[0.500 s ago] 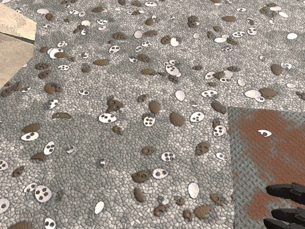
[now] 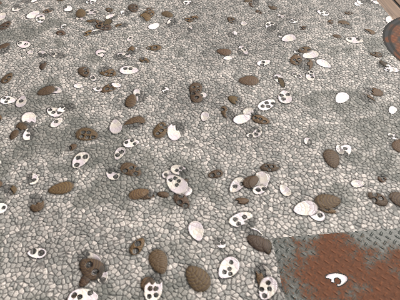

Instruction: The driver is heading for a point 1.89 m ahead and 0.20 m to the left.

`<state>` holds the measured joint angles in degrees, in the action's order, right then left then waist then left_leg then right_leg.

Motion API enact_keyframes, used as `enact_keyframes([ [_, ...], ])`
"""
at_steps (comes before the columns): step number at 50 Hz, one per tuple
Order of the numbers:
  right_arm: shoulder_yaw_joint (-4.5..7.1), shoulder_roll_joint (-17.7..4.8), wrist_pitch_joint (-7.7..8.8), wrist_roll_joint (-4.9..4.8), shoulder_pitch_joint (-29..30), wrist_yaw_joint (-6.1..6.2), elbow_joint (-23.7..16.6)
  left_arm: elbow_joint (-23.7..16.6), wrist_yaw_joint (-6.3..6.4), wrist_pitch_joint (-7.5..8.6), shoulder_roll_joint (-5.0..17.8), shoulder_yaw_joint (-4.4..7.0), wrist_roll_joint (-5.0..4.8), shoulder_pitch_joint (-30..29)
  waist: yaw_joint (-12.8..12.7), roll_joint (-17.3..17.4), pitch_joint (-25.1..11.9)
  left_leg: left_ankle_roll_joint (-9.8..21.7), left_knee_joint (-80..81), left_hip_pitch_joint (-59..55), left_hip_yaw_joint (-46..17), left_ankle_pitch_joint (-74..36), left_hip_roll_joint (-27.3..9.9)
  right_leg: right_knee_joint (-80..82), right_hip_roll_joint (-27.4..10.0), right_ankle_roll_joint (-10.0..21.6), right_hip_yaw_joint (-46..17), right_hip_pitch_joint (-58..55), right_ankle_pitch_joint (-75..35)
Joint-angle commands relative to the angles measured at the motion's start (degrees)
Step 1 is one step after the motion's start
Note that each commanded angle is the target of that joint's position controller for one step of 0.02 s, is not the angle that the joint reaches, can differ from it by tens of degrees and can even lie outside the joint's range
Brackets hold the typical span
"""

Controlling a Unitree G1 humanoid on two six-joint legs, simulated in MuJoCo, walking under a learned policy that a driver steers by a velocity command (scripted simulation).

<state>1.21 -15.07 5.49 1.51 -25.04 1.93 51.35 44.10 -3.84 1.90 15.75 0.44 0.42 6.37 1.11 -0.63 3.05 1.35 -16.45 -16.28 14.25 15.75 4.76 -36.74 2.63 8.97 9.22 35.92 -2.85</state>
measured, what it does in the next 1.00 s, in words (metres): walks ahead, turning left: right foot, then left foot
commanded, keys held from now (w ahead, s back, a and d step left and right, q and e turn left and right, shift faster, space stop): w+e+shift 0.08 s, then w+q+shift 0.82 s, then w+e+shift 0.10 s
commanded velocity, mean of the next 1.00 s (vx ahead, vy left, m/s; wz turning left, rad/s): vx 1.00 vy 0.00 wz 0.40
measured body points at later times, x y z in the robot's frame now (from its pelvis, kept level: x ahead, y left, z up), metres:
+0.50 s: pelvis +0.51 +0.00 +0.00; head +0.54 -0.01 +0.44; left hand +0.48 +0.28 -0.13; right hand +0.68 -0.24 -0.12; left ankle +0.64 +0.04 -0.71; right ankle +0.22 -0.05 -0.62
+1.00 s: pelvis +1.02 +0.02 +0.02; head +1.05 +0.02 +0.47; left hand +1.01 +0.32 -0.08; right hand +1.24 -0.22 -0.09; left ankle +0.85 +0.06 -0.59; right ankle +1.10 -0.11 -0.71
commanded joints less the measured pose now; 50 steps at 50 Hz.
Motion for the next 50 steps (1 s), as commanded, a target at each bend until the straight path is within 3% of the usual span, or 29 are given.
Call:
enact_keyframes([
  [1,3.74,-15.0,-1.22,0.42,12.2,1.17,-7.6,6.0,1.53,-0.22,12.0,5.23,0.21,33.5,-20.5,4.3,-12.5,-2.2,-52.8,24.1,-1.3,-69.0,-12.6,3.7,2.6,7.3,-6.7,-41.1,8.0],
  [2,0.61,-3.3,-0.39,2.05,13.1,-0.55,-8.9,6.9,2.68,-0.74,14.1,5.79,-0.34,30.0,-13.5,-10.2,-8.4,-1.6,-74.9,47.4,-5.0,9.7,-2.7,-4.0,-5.0,10.3,-16.6,-50.2,7.6],
  [3,-0.26,-2.5,0.70,-0.47,10.4,-1.16,-14.6,4.7,3.16,-1.33,17.7,6.72,1.15,24.7,-8.2,-15.2,-15.4,-3.3,-85.9,66.0,-15.4,16.2,1.3,8.9,-14.3,21.8,-48.0,-59.1,19.8],
  [4,-0.95,-5.1,2.15,0.64,14.0,-1.49,-16.3,3.1,3.66,-1.19,14.4,6.58,1.00,23.2,-8.6,-3.0,-12.7,-1.3,-79.0,69.1,-21.4,9.5,-2.6,20.9,-16.7,19.3,-56.3,-55.4,29.9],
  [5,-0.93,-6.3,2.61,0.74,13.2,-1.94,-14.7,3.5,3.82,-1.08,10.7,5.71,0.97,20.3,-5.1,5.6,-6.4,0.5,-71.9,65.6,-20.5,3.3,-6.2,23.9,-16.1,14.5,-49.4,-45.4,32.7],
  [7,-1.36,-6.0,0.76,2.04,11.8,-2.07,-12.7,3.6,3.91,0.91,5.8,3.85,0.87,17.1,-0.4,9.2,0.9,0.4,-64.9,56.6,-18.3,1.3,-10.3,24.0,-11.4,9.6,-38.0,-27.3,18.8],
  [9,-2.05,-4.2,-2.26,1.66,9.8,-3.21,-12.5,3.5,3.72,3.21,6.7,3.49,0.63,14.8,2.3,4.7,1.0,-0.8,-58.1,51.5,-17.0,0.2,-13.0,28.8,-8.7,7.6,-30.4,-17.4,22.0],
  [11,-2.01,-4.5,-2.86,0.45,18.7,-3.65,-15.1,4.8,2.96,4.93,7.2,3.70,0.55,17.9,-0.9,4.1,6.2,-0.7,-48.2,55.2,-14.8,-6.5,-14.2,32.1,-7.0,5.0,-23.3,-17.0,9.1],
  [16,-2.63,-1.5,-1.91,-1.58,26.9,-4.91,-15.9,6.3,2.89,6.57,7.4,3.39,0.00,22.9,-6.5,0.6,3.7,4.1,-24.3,50.8,-7.8,-26.4,-8.8,35.1,-4.8,-4.2,-8.4,-29.7,-22.1],
  [19,-1.96,-3.5,-1.07,-0.79,27.6,-5.09,-14.9,7.2,4.37,6.49,8.1,2.95,0.70,24.1,-5.6,-3.3,1.2,6.3,-17.6,48.1,-3.5,-26.6,-3.5,30.3,-7.3,-7.2,-4.3,-41.6,-48.5],
  [20,-1.49,-4.8,-1.08,-0.56,25.8,-5.14,-14.0,7.0,5.36,6.04,9.3,3.14,1.11,23.5,-3.9,-5.4,-1.4,6.6,-17.0,45.3,-2.9,-24.4,-1.2,26.8,-8.6,-7.9,-3.7,-44.8,-56.4],
  [21,-0.26,-7.2,-1.72,-1.60,16.3,-5.26,-10.8,5.9,6.26,5.59,11.0,3.50,1.35,20.7,1.5,-6.4,-10.1,6.5,-19.7,33.7,-3.4,-22.3,3.6,16.1,-8.2,-9.0,-2.9,-45.8,-69.6],
  [23,1.90,-12.0,-2.09,-0.15,-4.1,-4.23,-4.4,3.6,7.25,4.27,13.1,4.10,2.15,13.8,12.1,-7.9,-11.2,11.1,-17.0,16.3,-7.6,-14.2,1.9,-14.4,-11.8,-11.1,-2.7,-33.5,-71.5],
  [24,3.77,-14.3,-2.48,-0.33,-15.6,-3.19,-0.9,2.4,7.02,4.17,11.8,4.10,2.00,7.4,18.7,-1.0,-12.4,15.0,-16.4,5.2,-15.0,-14.2,-4.2,-42.3,-3.7,-10.3,-1.4,-20.9,-29.2],
  [25,4.80,-18.2,-2.79,0.93,-11.0,-2.46,-0.2,-3.1,5.57,4.98,1.8,1.44,0.76,12.2,5.8,16.8,-16.9,25.2,-19.4,-15.0,-41.8,-19.9,-17.8,-62.7,3.6,-12.7,-8.7,10.7,35.2],
  [26,5.30,-16.5,-3.28,-0.21,-7.6,-2.42,-2.6,-5.1,5.28,5.98,4.6,0.60,0.74,9.3,8.8,7.0,-23.7,28.6,-6.8,-14.6,-57.8,-0.5,-21.3,-62.8,1.3,-10.9,-16.3,15.9,29.8],
  [28,4.11,-9.8,-3.57,-0.92,-0.6,-2.04,-3.1,-6.1,4.11,7.06,6.3,0.13,2.20,4.8,2.3,-4.9,-6.3,21.5,3.4,10.6,-50.2,8.3,-17.1,-48.7,-4.8,-8.4,-16.0,11.7,20.4],
  [31,2.90,-8.0,-1.89,-1.18,3.3,-2.10,-3.8,-7.9,3.33,3.00,4.0,-1.10,4.44,5.6,-4.7,-3.9,2.0,18.2,6.9,36.0,-38.3,4.0,-8.2,-36.0,-7.9,-10.5,-13.2,1.8,23.5],
  [34,4.02,-10.2,-0.19,-1.30,4.7,-2.37,-5.4,-12.7,2.34,2.44,4.0,-2.02,3.04,-4.1,-3.1,-0.8,6.2,17.0,10.4,48.7,-33.3,-6.7,-4.1,-14.5,-8.9,-12.5,-9.4,-8.0,10.8],
  [36,5.06,-12.3,0.08,-2.14,3.7,-2.86,-5.7,-13.4,2.00,2.45,2.4,-2.45,1.43,-6.2,-0.7,3.3,3.6,14.1,10.1,47.7,-32.6,-13.6,-3.3,-4.1,-7.2,-12.0,-8.6,-16.0,-2.2],
  [39,5.98,-13.2,-0.45,-2.18,-0.7,-2.96,-5.0,-13.7,2.72,2.86,4.9,-1.63,1.17,-9.0,3.1,3.2,0.6,11.3,5.0,32.0,-34.3,-24.4,-4.8,4.9,-4.5,-10.9,-8.7,-15.6,-3.3],
  [41,6.43,-14.8,-0.81,-1.54,-1.1,-2.44,-5.4,-12.0,3.70,3.44,7.9,-0.21,1.38,-2.6,0.4,4.1,-5.1,8.7,-8.2,24.7,-35.1,-41.1,-5.6,7.2,-1.8,-9.9,-9.4,-22.6,4.8],
  [42,6.62,-16.1,-0.76,-1.24,0.4,-2.51,-5.5,-10.0,4.45,3.92,10.1,0.99,1.28,6.2,-5.1,3.0,-10.5,7.2,-20.6,25.0,-34.1,-42.9,-4.4,8.0,-2.0,-9.3,-9.5,-32.2,9.0],
  [43,6.07,-14.0,-0.15,-1.00,3.1,-2.58,-6.5,-7.7,5.62,4.24,13.2,2.58,2.05,18.2,-11.2,2.2,-17.1,6.3,-35.8,33.0,-32.6,-34.0,-2.5,4.4,-8.3,-8.1,-14.2,-46.6,17.0],
  [44,3.61,-4.0,0.38,-1.68,3.1,-2.15,-9.5,-6.0,6.50,4.27,17.7,4.06,4.27,26.9,-11.6,-11.7,-24.6,6.3,-55.7,47.7,-26.8,8.0,2.1,7.9,-25.4,-6.1,-34.2,-61.1,36.4],
  [45,2.39,-3.9,0.04,-3.52,-1.7,-2.23,-13.1,-6.1,5.72,3.54,21.1,5.33,3.71,21.7,-5.4,-27.3,-31.0,5.8,-67.4,58.6,-22.3,12.5,2.2,20.5,-33.3,-0.5,-63.7,-63.3,44.8],
  [46,2.68,-8.2,-0.92,-1.32,4.0,-1.81,-10.6,-7.2,5.21,3.20,13.3,4.34,3.21,15.3,-6.3,-13.7,-19.6,6.2,-67.9,62.8,-20.8,5.2,-2.8,21.8,-27.7,-0.5,-55.4,-54.4,48.8],
  [48,2.52,-7.3,-1.00,1.22,13.9,-3.44,-10.8,-3.6,4.08,3.20,6.2,2.69,3.00,16.1,-7.7,-1.4,-5.9,5.4,-59.9,59.0,-20.4,0.3,-5.7,19.3,-18.4,-2.8,-31.6,-38.9,19.9],
  [50,1.12,-3.2,-1.84,1.37,12.4,-4.63,-13.7,0.2,4.29,3.94,4.8,2.19,2.48,17.8,-2.6,-8.3,-5.6,4.2,-57.7,58.7,-22.2,3.6,-5.5,21.1,-17.4,0.2,-31.7,-34.6,15.6],
])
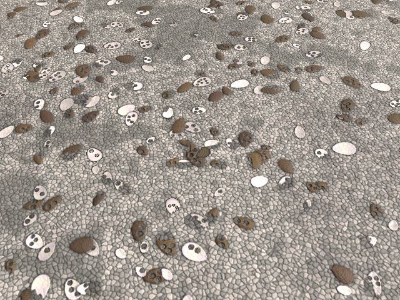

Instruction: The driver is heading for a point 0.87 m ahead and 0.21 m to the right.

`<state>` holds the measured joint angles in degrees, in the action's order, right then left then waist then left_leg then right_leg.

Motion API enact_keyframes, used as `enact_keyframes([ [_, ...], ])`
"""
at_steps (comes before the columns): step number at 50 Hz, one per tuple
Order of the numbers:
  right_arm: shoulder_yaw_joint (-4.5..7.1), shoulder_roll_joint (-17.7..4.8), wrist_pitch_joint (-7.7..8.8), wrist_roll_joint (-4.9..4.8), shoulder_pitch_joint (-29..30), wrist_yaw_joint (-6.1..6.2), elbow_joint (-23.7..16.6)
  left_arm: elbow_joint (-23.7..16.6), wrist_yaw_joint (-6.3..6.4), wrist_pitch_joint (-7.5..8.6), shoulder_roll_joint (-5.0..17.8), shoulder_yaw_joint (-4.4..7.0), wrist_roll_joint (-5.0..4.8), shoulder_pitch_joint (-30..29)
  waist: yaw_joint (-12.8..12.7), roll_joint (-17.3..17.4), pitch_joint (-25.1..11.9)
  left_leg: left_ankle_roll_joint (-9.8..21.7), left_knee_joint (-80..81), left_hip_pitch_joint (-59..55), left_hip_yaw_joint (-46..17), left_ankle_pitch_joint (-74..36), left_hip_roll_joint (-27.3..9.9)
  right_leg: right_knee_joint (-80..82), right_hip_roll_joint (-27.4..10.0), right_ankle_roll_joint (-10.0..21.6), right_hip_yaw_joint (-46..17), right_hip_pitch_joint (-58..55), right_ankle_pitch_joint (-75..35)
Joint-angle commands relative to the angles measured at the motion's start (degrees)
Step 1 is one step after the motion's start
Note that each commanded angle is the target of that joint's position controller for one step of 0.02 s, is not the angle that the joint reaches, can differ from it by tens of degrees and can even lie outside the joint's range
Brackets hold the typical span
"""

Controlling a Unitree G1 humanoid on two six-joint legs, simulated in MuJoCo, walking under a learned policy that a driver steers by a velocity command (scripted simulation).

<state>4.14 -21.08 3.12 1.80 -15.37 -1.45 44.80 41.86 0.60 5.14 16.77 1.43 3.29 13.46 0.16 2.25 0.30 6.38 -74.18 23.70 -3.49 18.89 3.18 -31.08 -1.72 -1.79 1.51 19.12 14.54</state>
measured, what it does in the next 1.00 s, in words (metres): walks ahead, turning right: left foot, then right foot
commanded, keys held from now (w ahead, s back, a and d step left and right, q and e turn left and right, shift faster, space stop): w+e+shift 0.46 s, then e+shift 0.28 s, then shift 0.26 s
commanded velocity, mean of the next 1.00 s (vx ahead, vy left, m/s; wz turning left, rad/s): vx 0.67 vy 0.00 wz -0.59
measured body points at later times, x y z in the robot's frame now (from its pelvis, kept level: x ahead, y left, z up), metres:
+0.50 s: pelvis +0.47 -0.03 +0.00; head +0.48 -0.04 +0.45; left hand +0.72 +0.18 -0.09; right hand +0.37 -0.31 -0.12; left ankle +0.38 +0.11 -0.73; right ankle +0.53 -0.17 -0.65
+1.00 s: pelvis +0.77 -0.14 +0.00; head +0.79 -0.18 +0.45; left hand +1.06 +0.00 -0.08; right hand +0.78 -0.48 -0.07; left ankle +1.00 -0.11 -0.68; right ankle +0.74 -0.18 -0.73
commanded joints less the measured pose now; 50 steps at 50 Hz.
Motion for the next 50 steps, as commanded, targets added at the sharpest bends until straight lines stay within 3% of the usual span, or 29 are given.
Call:
enact_keyframes([
  [1,-2.09,3.0,0.18,1.29,4.4,-1.31,-8.3,3.6,-0.44,1.35,3.2,1.11,-1.11,11.3,-0.8,-10.9,-2.0,-1.2,1.5,20.5,-4.8,2.5,-3.8,16.0,-12.9,11.8,-23.9,-17.7,-4.0],
  [4,-3.26,1.8,0.32,2.25,13.8,-2.19,-13.5,4.4,-0.44,1.66,5.1,1.78,-2.64,10.1,0.8,-5.8,3.4,-3.5,17.6,21.7,0.4,-3.6,-7.6,23.1,-10.6,13.1,-19.0,-11.3,-3.9],
  [6,-4.45,2.4,0.97,0.98,15.8,-3.42,-14.1,3.7,-0.78,1.50,7.7,2.86,-2.57,6.6,1.7,-6.4,4.7,-4.5,33.1,4.3,3.6,-12.5,-5.9,26.8,-6.8,11.5,-12.3,0.6,-8.4],
  [9,-3.19,-0.7,0.90,0.05,11.0,-2.45,-11.8,4.1,-2.11,1.79,12.6,4.11,-3.28,8.6,3.8,-6.7,1.9,-4.1,36.5,-11.7,5.9,-14.3,-2.4,23.4,-8.9,11.5,-11.3,0.3,-27.3],
  [11,-1.21,-3.9,1.17,1.24,-2.4,-0.24,-7.0,5.5,-2.18,1.59,12.9,4.16,-3.53,11.1,10.2,-2.8,-6.7,-3.2,40.0,-28.1,5.9,-10.8,-1.1,0.0,-4.8,9.0,-7.3,-1.2,-38.0],
  [12,0.19,-7.5,1.40,2.40,-10.8,1.21,-5.5,4.9,-2.09,1.61,10.7,3.60,-3.17,10.4,14.3,-1.0,-11.7,-2.8,39.9,-39.9,-0.6,-2.2,-8.8,-17.2,-1.0,7.9,-6.2,8.2,-26.5],
  [13,0.85,-12.0,1.89,4.21,-15.4,2.12,-5.7,2.9,-1.50,1.36,1.0,1.68,-3.27,13.4,11.0,12.6,-17.6,-2.2,47.1,-46.3,-23.9,18.7,-26.3,-40.4,2.9,7.4,-6.3,18.5,14.9],
  [14,1.29,-12.3,1.19,2.73,-12.2,2.29,-6.7,0.9,-1.22,0.69,3.5,1.99,-5.06,15.7,8.2,15.5,-21.0,1.0,60.5,-43.3,-46.0,25.5,-31.3,-49.2,4.4,8.2,-7.4,24.5,10.8],
  [15,0.30,-6.7,1.14,1.79,-5.4,2.30,-6.8,1.4,-0.95,-0.35,5.5,2.41,-3.85,10.6,5.6,7.3,-9.5,1.9,60.3,-35.9,-36.3,25.6,-27.4,-49.6,-0.1,8.2,-6.3,28.3,4.1],
  [16,-0.46,-2.7,1.62,1.04,-2.5,1.98,-6.5,1.6,-1.52,-0.90,5.1,2.27,-2.92,7.3,4.8,3.2,-3.6,2.1,59.2,-29.2,-26.0,14.4,-24.5,-46.7,-2.0,7.8,-5.6,28.0,0.7],
  [17,-0.92,-0.8,1.93,1.35,-2.1,1.61,-5.7,2.6,-2.01,-1.50,4.4,2.42,-2.70,6.5,3.4,1.0,-1.0,0.5,59.4,-24.9,-17.2,2.6,-21.1,-44.7,-3.2,7.4,-6.0,25.3,0.1],
  [18,-0.82,-1.0,2.30,0.83,-2.1,1.90,-4.8,2.1,-2.59,-2.32,3.1,2.15,-2.14,7.8,1.3,5.0,-1.2,1.7,60.6,-22.1,-14.7,0.7,-21.4,-44.1,-3.7,6.5,-5.4,24.0,0.7],
  [21,-1.59,2.8,4.00,-0.82,-4.7,1.25,-1.0,-0.5,-3.65,-4.57,0.9,1.93,-1.85,0.5,0.0,2.5,4.6,-0.2,63.9,-20.0,-2.6,-15.7,-19.5,-41.4,-6.1,6.0,-4.7,28.0,-0.7],
  [24,-1.32,1.8,4.75,-0.72,-1.9,1.58,-0.3,-5.2,-4.91,-4.51,-0.8,0.79,-1.55,-5.8,-2.8,3.3,6.4,-1.3,65.6,-17.8,9.1,-29.4,-18.1,-31.8,-6.2,6.4,-2.4,27.5,-8.8],
  [26,-1.21,1.4,4.78,-1.25,0.4,2.01,-0.2,-5.9,-5.84,-3.77,-0.9,0.13,-1.32,-9.5,-3.1,-0.7,7.9,-3.3,65.2,-13.0,17.5,-38.8,-13.6,-14.8,-2.5,7.0,4.3,16.3,-17.3],
  [28,-0.37,-2.9,5.11,-1.75,-1.5,2.81,-0.1,-3.7,-6.31,-3.55,0.3,0.61,-1.52,-5.2,-3.7,-0.3,1.9,-4.1,56.5,-14.7,19.5,-59.4,-12.5,-10.6,5.0,7.7,10.0,2.5,-22.1],
  [29,0.44,-6.2,4.77,-2.24,-1.3,2.81,-0.7,-2.7,-6.01,-3.32,1.2,0.99,-1.11,0.6,-6.9,1.5,-0.2,-4.5,47.6,-15.3,18.7,-67.0,-14.5,-8.5,6.8,8.7,9.9,-2.7,-19.5],
  [30,2.76,-13.6,3.47,-4.62,3.1,3.95,-3.7,-2.9,-5.39,-3.22,7.4,3.97,-5.62,7.4,-11.4,6.6,-5.6,-5.3,38.9,-16.3,15.0,-73.8,-15.9,-9.7,6.6,9.2,5.4,-11.4,-18.1],
  [31,2.36,-11.1,2.56,-4.78,6.0,3.96,-4.4,-0.5,-4.33,-3.67,12.0,6.01,-5.80,16.4,-16.0,4.4,-9.9,-7.5,25.5,-14.0,14.7,-63.5,-13.9,-4.5,5.8,11.1,2.2,-21.8,-24.4],
  [32,0.37,-2.9,2.24,-3.40,1.8,3.41,-3.4,0.6,-2.72,-4.07,13.6,6.26,-5.91,14.6,-11.8,-7.7,-7.2,-10.9,6.6,-3.1,13.5,-5.1,-6.0,-0.1,2.0,12.4,-4.1,-29.8,-33.6],
  [33,-1.46,2.1,3.00,-0.79,-8.2,2.58,-6.4,-4.2,-2.11,-3.69,20.1,6.77,-2.68,7.9,-2.0,-24.7,-13.8,-13.2,-18.1,13.5,6.8,20.1,2.3,-5.3,-9.7,23.7,-27.8,-42.5,-63.3],
  [34,-1.16,-4.2,4.09,-1.62,-8.5,2.16,-8.3,-7.7,-2.67,-3.40,18.2,6.80,-1.44,6.9,-5.5,-15.6,-29.1,-11.5,-22.7,17.9,-5.1,16.9,1.5,3.4,-15.6,29.4,-41.7,-48.4,-45.0],
  [35,-0.67,-6.5,4.59,-2.50,-3.0,2.29,-9.4,-9.8,-2.97,-2.91,16.2,6.52,-2.64,3.0,-4.8,-5.6,-24.1,-9.5,-17.2,17.4,-6.6,12.5,-0.3,7.9,-13.5,27.3,-41.6,-41.0,-33.1],
  [36,-0.46,-5.5,4.04,-2.01,1.1,2.98,-9.8,-9.9,-2.93,-2.63,13.0,5.78,-4.70,-1.3,-1.5,3.8,-13.9,-9.1,-10.9,18.5,-5.1,8.8,-2.1,11.6,-9.6,23.2,-38.5,-30.4,-20.8],
  [37,-0.52,-5.5,3.28,-1.40,0.9,3.48,-9.8,-10.7,-2.78,-2.04,12.1,5.45,-4.98,-3.0,0.5,3.2,-10.4,-9.8,-8.9,16.1,-5.9,8.1,-3.1,11.5,-9.5,23.3,-37.7,-22.4,-29.5],
  [39,0.16,-6.3,1.64,-1.19,-1.0,3.69,-8.8,-10.9,-2.05,-2.00,10.3,5.08,-3.82,-5.6,3.0,2.3,-6.8,-11.0,-3.0,10.8,-5.5,6.8,-5.7,11.1,-7.1,21.5,-28.7,-10.9,-42.3],
  [43,-1.06,-0.2,0.91,-0.52,4.4,4.10,-10.6,-7.8,0.51,-3.23,9.1,4.73,-4.30,-1.9,1.2,-0.9,-7.9,-12.2,12.8,9.0,-0.4,-1.9,-4.7,7.5,-1.3,16.6,-18.5,-3.4,-54.2],
  [47,-1.38,0.6,0.52,-1.02,10.3,3.37,-11.6,-7.3,2.75,-5.89,7.3,4.20,-4.63,-2.0,-1.5,-5.4,-10.7,-11.8,26.9,6.3,0.2,-16.7,-3.3,5.3,1.4,9.6,-16.5,-4.7,-43.4],
  [50,-1.27,0.4,0.85,-1.12,14.0,2.59,-12.3,-6.8,2.95,-6.41,5.9,3.63,-3.77,-1.1,-3.4,-7.8,-8.3,-10.7,33.1,5.4,-0.8,-18.8,-3.3,4.7,-0.8,9.6,-20.4,-6.0,-34.0],
])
